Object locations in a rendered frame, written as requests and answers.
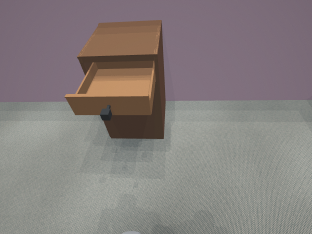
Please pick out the handle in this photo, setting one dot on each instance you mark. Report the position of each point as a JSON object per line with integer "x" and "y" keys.
{"x": 106, "y": 113}

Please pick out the drawer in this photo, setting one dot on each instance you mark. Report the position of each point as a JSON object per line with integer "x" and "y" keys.
{"x": 127, "y": 86}

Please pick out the cabinet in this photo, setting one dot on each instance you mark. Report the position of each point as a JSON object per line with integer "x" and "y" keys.
{"x": 130, "y": 41}

